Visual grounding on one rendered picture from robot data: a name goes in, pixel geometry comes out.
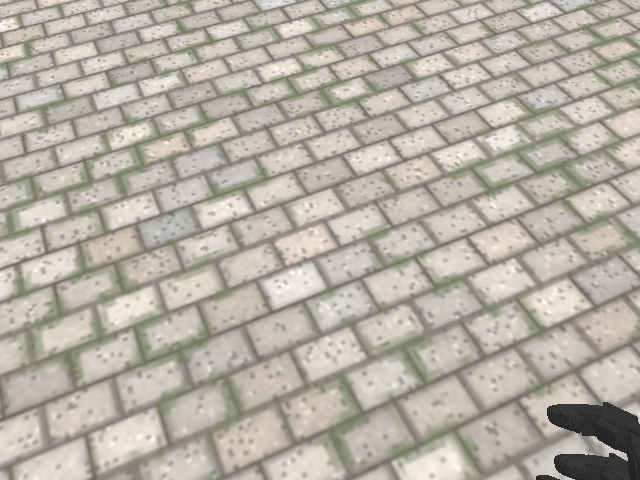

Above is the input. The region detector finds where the robot right hand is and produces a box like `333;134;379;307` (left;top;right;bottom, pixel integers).
536;402;640;480

